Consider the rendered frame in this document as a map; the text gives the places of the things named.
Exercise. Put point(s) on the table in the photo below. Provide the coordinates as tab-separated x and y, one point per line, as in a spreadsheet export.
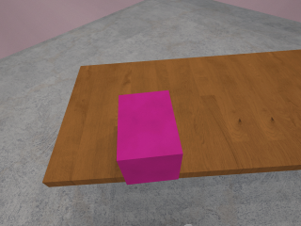
235	114

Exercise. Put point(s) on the carton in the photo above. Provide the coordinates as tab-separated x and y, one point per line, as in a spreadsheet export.
148	142

